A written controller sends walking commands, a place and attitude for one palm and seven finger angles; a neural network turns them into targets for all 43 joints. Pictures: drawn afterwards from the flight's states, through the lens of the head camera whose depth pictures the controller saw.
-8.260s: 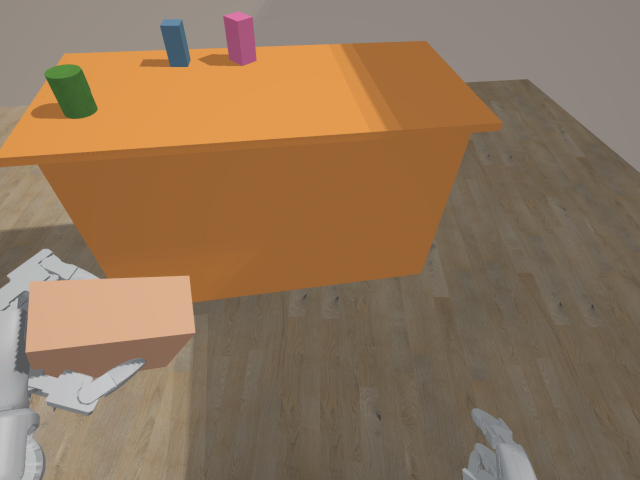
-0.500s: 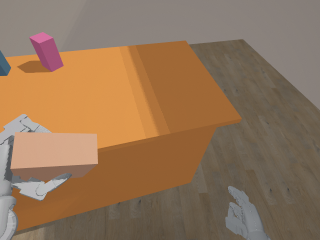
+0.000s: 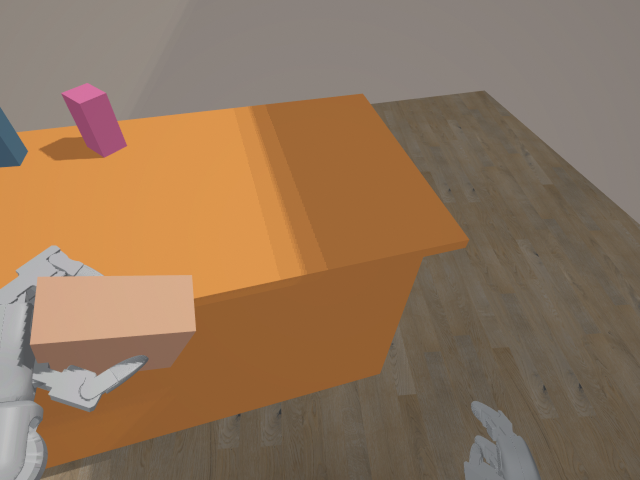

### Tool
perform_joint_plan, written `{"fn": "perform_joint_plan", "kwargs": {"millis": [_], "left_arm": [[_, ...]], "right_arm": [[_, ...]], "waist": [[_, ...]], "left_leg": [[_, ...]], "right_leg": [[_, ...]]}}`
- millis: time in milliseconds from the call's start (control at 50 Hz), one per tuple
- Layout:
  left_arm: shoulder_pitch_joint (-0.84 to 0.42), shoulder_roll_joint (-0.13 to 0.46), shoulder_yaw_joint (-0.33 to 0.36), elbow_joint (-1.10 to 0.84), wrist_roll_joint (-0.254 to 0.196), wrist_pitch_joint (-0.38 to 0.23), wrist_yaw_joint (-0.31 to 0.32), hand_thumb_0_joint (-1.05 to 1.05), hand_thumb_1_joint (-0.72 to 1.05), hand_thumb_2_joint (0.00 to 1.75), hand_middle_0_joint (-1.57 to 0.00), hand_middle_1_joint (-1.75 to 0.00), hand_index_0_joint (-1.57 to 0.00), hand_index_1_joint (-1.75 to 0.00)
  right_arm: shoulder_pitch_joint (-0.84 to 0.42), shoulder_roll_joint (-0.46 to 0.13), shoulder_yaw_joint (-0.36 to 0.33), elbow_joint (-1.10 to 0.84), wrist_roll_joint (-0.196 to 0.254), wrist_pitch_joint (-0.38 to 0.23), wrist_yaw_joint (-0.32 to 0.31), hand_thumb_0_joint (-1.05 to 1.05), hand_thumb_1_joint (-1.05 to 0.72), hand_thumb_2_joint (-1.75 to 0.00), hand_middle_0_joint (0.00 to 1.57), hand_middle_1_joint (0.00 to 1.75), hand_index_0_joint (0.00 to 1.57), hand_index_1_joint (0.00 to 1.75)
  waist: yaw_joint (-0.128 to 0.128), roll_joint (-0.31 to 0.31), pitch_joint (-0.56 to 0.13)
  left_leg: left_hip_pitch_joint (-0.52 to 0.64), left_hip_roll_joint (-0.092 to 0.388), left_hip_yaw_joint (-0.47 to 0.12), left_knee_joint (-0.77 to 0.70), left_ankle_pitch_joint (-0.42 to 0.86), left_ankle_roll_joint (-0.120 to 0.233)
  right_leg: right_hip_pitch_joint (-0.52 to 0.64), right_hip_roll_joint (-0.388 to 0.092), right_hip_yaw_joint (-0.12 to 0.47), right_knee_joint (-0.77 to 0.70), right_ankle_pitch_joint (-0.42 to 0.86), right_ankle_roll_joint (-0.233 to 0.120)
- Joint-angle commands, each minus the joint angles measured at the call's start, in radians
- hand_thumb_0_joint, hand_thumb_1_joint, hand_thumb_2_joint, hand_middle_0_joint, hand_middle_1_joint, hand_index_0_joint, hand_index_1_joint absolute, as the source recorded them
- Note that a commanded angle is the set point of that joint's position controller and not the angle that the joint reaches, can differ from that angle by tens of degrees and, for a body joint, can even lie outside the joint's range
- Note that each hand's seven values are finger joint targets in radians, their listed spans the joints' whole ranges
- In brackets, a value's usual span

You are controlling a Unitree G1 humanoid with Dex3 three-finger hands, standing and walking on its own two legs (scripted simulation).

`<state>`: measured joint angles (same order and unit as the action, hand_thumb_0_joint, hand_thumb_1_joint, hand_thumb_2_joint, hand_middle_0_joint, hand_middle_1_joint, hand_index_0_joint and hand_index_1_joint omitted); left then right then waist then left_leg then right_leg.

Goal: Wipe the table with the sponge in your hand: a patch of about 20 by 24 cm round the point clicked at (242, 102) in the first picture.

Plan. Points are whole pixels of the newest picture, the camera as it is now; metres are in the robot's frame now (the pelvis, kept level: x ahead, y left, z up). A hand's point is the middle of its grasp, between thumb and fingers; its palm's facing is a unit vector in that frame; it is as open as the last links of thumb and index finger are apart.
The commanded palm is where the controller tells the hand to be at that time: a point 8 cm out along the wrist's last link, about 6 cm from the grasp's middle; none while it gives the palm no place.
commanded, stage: shuffle to correct the standing spot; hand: left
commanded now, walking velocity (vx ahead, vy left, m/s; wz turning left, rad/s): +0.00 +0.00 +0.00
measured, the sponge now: (138, 328) +0.23 +0.21 +0.13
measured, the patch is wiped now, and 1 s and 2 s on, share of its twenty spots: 0.00 0.00 0.00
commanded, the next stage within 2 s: come to a stop and stand still in 1.06 s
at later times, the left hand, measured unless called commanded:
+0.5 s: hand (88, 271) +0.27 +0.27 +0.16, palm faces +0.31 -0.86 -0.41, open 9.9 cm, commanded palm +0.21 +0.31 +0.17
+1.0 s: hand (49, 223) +0.32 +0.33 +0.16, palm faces +0.33 -0.85 -0.40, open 9.9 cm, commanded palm +0.27 +0.39 +0.17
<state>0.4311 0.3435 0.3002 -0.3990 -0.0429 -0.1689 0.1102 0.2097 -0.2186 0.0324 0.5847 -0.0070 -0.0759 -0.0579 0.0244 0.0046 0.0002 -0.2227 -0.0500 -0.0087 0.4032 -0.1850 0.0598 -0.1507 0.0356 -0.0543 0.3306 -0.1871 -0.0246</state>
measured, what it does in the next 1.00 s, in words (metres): steps to the left: right foot, then left foot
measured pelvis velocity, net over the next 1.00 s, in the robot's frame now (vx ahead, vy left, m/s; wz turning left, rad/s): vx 0.09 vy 0.12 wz -0.07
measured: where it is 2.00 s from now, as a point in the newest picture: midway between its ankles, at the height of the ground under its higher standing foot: outside the picture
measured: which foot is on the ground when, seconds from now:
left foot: down 0.00-0.64, up 0.66-0.92, down 0.94-1.00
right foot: down 0.00-0.36, up 0.38-0.62, down 0.64-0.96, up 0.98-1.00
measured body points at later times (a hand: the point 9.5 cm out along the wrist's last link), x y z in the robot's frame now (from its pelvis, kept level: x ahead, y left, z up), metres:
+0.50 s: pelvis +0.04 +0.04 -0.01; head +0.05 +0.05 +0.44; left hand +0.25 +0.31 +0.18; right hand +0.19 -0.20 -0.08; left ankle +0.02 +0.08 -0.75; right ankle +0.01 -0.08 -0.70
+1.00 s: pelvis +0.09 +0.12 -0.03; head +0.11 +0.12 +0.41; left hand +0.30 +0.38 +0.19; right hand +0.24 -0.15 -0.11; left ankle +0.16 +0.28 -0.75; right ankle +0.08 -0.04 -0.74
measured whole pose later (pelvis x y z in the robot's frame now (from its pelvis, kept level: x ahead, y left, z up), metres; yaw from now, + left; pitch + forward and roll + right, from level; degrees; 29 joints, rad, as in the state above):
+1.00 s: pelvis +0.09 +0.12 -0.03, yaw -4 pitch -3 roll +2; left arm 0.40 0.40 0.37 -0.56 -0.03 -0.22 0.13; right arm 0.19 -0.23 -0.04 0.60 0.01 -0.11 -0.07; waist 0.01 -0.06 0.09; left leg -0.35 0.06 0.03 0.68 -0.28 -0.05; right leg -0.33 -0.17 -0.03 0.84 -0.46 0.04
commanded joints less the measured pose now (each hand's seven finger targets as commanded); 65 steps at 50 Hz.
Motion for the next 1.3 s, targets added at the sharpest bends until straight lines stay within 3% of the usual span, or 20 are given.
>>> {"fn": "perform_joint_plan", "kwargs": {"millis": [0,240,300,360,460,580,600,620,640,660,760,860,960,1040,1080,1100,1140,1180,1240,1280], "left_arm": [[-0.087,0.184,0.132,-0.245,-0.019,-0.075,0.024,0.00,0.10,1.30,-1.20,-1.60,-1.20,-1.60],[-0.121,0.187,0.116,-0.250,-0.009,-0.087,0.032,0.00,0.10,1.30,-1.20,-1.60,-1.20,-1.60],[-0.159,0.203,0.128,-0.286,-0.006,-0.099,0.029,0.00,0.10,1.30,-1.20,-1.60,-1.20,-1.60],[-0.170,0.240,0.148,-0.359,0.003,-0.115,0.030,0.00,0.10,1.30,-1.20,-1.60,-1.20,-1.60],[-0.006,0.189,0.134,-0.342,0.002,-0.099,0.023,0.00,0.10,1.30,-1.20,-1.60,-1.20,-1.60],[0.094,0.229,0.211,-0.313,-0.028,-0.102,0.027,0.00,0.10,1.30,-1.20,-1.60,-1.20,-1.60],[0.114,0.239,0.232,-0.314,-0.030,-0.110,0.033,0.00,0.10,1.30,-1.20,-1.60,-1.20,-1.60],[0.107,0.248,0.231,-0.301,-0.022,-0.118,0.035,0.00,0.10,1.30,-1.20,-1.60,-1.20,-1.60],[0.084,0.236,0.241,-0.292,-0.039,-0.130,0.031,0.00,0.10,1.30,-1.20,-1.60,-1.20,-1.60],[0.046,0.244,0.266,-0.326,-0.040,-0.136,0.036,0.00,0.10,1.30,-1.20,-1.60,-1.20,-1.60],[-0.040,0.231,0.218,-0.388,-0.010,-0.138,0.036,0.00,0.10,1.30,-1.20,-1.60,-1.20,-1.60],[-0.109,0.230,0.173,-0.383,0.001,-0.103,0.055,0.00,0.10,1.30,-1.20,-1.60,-1.20,-1.60],[-0.094,0.213,0.200,-0.345,0.003,-0.121,0.049,0.00,0.10,1.30,-1.20,-1.60,-1.20,-1.60],[-0.026,0.224,0.247,-0.389,-0.005,-0.132,0.047,0.00,0.10,1.30,-1.20,-1.60,-1.20,-1.60],[0.035,0.228,0.242,-0.406,-0.005,-0.130,0.042,0.00,0.10,1.30,-1.20,-1.60,-1.20,-1.60],[0.056,0.269,0.258,-0.397,-0.006,-0.126,0.045,0.00,0.10,1.30,-1.20,-1.60,-1.20,-1.60],[0.055,0.205,0.212,-0.394,-0.039,-0.112,0.046,0.00,0.10,1.30,-1.20,-1.60,-1.20,-1.60],[0.065,0.238,0.268,-0.384,-0.024,-0.119,0.057,0.00,0.10,1.30,-1.20,-1.60,-1.20,-1.60],[0.035,0.190,0.232,-0.318,-0.021,-0.107,0.057,0.00,0.10,1.30,-1.20,-1.60,-1.20,-1.60],[-0.112,0.203,0.199,-0.397,-0.010,-0.119,0.063,0.00,0.10,1.30,-1.20,-1.60,-1.20,-1.60]], "right_arm": [[-0.107,-0.116,-0.048,-0.169,0.005,-0.054,-0.007,0.00,-0.90,-0.90,0.20,0.30,0.20,0.30],[-0.094,-0.136,-0.068,-0.162,0.003,-0.038,0.012,0.00,-0.90,-0.90,0.20,0.30,0.20,0.30],[-0.087,-0.152,-0.071,-0.159,0.003,-0.038,0.016,0.00,-0.90,-0.90,0.20,0.30,0.20,0.30],[-0.082,-0.126,-0.066,-0.172,-0.010,-0.062,0.017,0.00,-0.90,-0.90,0.20,0.30,0.20,0.30],[-0.046,-0.128,-0.078,-0.161,0.000,-0.071,0.039,0.00,-0.90,-0.90,0.20,0.30,0.20,0.30],[-0.085,-0.134,-0.083,-0.190,-0.010,-0.040,0.045,0.00,-0.90,-0.90,0.20,0.30,0.20,0.30],[-0.108,-0.138,-0.094,-0.195,-0.003,-0.033,0.049,0.00,-0.90,-0.90,0.20,0.30,0.20,0.30],[-0.090,-0.129,-0.090,-0.185,0.013,-0.024,0.060,0.00,-0.90,-0.90,0.20,0.30,0.20,0.30],[-0.074,-0.155,-0.099,-0.192,0.008,-0.032,0.058,0.00,-0.90,-0.90,0.20,0.30,0.20,0.30],[-0.064,-0.143,-0.092,-0.178,-0.007,-0.031,0.059,0.00,-0.90,-0.90,0.20,0.30,0.20,0.30],[-0.094,-0.089,-0.064,-0.136,0.008,-0.012,0.050,0.00,-0.90,-0.90,0.20,0.30,0.20,0.30],[-0.100,-0.078,-0.073,-0.119,0.004,-0.081,-0.004,0.00,-0.90,-0.90,0.20,0.30,0.20,0.30],[-0.055,-0.143,-0.108,-0.145,0.030,-0.097,0.000,0.00,-0.90,-0.90,0.20,0.30,0.20,0.30],[-0.079,-0.114,-0.095,-0.139,0.035,-0.101,0.034,0.00,-0.90,-0.90,0.20,0.30,0.20,0.30],[-0.080,-0.099,-0.075,-0.151,0.037,-0.093,0.050,0.00,-0.90,-0.90,0.20,0.30,0.20,0.30],[-0.086,-0.072,-0.069,-0.166,0.035,-0.085,0.057,0.00,-0.90,-0.90,0.20,0.30,0.20,0.30],[-0.083,-0.121,-0.100,-0.155,0.044,-0.080,0.066,0.00,-0.90,-0.90,0.20,0.30,0.20,0.30],[-0.088,-0.084,-0.067,-0.133,0.035,-0.076,0.049,0.00,-0.90,-0.90,0.20,0.30,0.20,0.30],[-0.088,-0.055,-0.048,-0.097,0.030,-0.070,0.015,0.00,-0.90,-0.90,0.20,0.30,0.20,0.30],[-0.081,-0.112,-0.087,-0.110,0.015,-0.087,0.005,0.00,-0.90,-0.90,0.20,0.30,0.20,0.30]], "waist": [[0.001,0.045,-0.110],[-0.022,-0.056,-0.044],[-0.032,0.085,-0.047],[-0.030,0.246,-0.068],[-0.022,0.109,-0.097],[0.009,0.152,-0.135],[0.052,0.067,-0.185],[0.042,-0.193,-0.262],[-0.003,-0.246,-0.232],[-0.016,-0.145,-0.147],[-0.033,-0.099,-0.063],[-0.016,-0.071,-0.014],[-0.024,0.167,-0.034],[-0.011,0.303,-0.130],[-0.001,0.089,-0.148],[-0.004,-0.187,-0.132],[-0.010,-0.290,-0.082],[-0.018,-0.237,-0.069],[-0.047,-0.030,-0.126],[-0.035,0.272,-0.148]], "left_leg": [[0.021,0.067,-0.077,-0.071,0.083,-0.052],[-0.114,0.064,-0.041,0.182,-0.127,-0.022],[0.023,0.102,-0.112,0.037,-0.048,-0.009],[0.250,0.289,-0.393,-0.151,0.202,0.020],[0.268,0.227,-0.149,-0.036,0.535,0.012],[-0.063,0.136,-0.012,0.106,0.654,-0.127],[-0.261,0.110,-0.010,0.394,0.593,-0.162],[-0.450,0.059,-0.021,0.805,0.228,-0.137],[-0.544,0.026,-0.074,1.008,-0.304,-0.076],[-0.547,0.120,-0.220,0.991,-0.305,-0.064],[-0.196,0.157,-0.021,0.628,-0.076,-0.061],[0.047,0.042,0.171,0.206,-0.042,-0.063],[0.010,0.298,-0.258,-0.027,0.280,0.092],[-0.067,0.216,-0.063,0.129,0.276,0.064],[-0.250,0.136,0.014,0.297,0.030,-0.008],[-0.410,0.029,0.090,0.542,-0.156,-0.060],[-0.459,0.088,-0.048,0.768,-0.284,-0.079],[-0.375,0.161,-0.089,0.615,-0.298,-0.060],[0.060,0.046,0.059,0.036,0.038,-0.066],[0.240,0.319,-0.283,-0.037,0.457,0.021]], "right_leg": [[0.047,-0.069,0.082,-0.063,0.090,0.011],[-0.043,-0.260,0.309,-0.064,-0.248,-0.104],[-0.140,-0.146,0.180,0.145,-0.133,-0.061],[-0.409,-0.015,0.034,0.587,-0.324,0.005],[-0.429,-0.062,-0.017,0.620,-0.196,0.007],[0.076,-0.044,-0.161,0.192,0.001,-0.020],[0.327,-0.115,-0.103,0.120,0.114,-0.078],[0.454,-0.364,0.204,0.161,0.321,-0.213],[0.327,-0.555,0.524,0.092,0.442,-0.288],[0.190,-0.593,0.504,0.071,0.354,-0.255],[-0.270,-0.363,0.121,0.011,0.028,-0.112],[-0.241,-0.285,0.045,0.140,-0.132,-0.049],[-0.315,-0.052,-0.037,0.676,-0.394,0.043],[-0.121,-0.078,-0.033,0.389,-0.217,0.032],[0.099,-0.177,0.083,0.116,0.080,-0.009],[0.156,-0.402,0.419,0.029,0.239,-0.099],[0.116,-0.499,0.473,0.035,0.328,-0.185],[0.022,-0.429,0.302,0.140,0.358,-0.161],[-0.119,-0.184,0.006,0.368,0.181,-0.007],[-0.356,-0.067,0.005,0.662,-0.337,0.051]]}}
